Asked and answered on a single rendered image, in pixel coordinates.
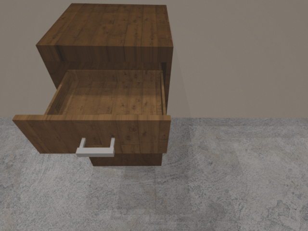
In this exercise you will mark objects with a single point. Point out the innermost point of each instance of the cabinet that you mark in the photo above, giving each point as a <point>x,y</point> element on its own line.
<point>90,36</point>

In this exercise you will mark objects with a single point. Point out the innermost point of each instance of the handle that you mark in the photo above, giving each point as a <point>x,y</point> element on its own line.
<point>95,152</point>

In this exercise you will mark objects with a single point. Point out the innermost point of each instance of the drawer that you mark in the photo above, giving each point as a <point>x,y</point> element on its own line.
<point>128,105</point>

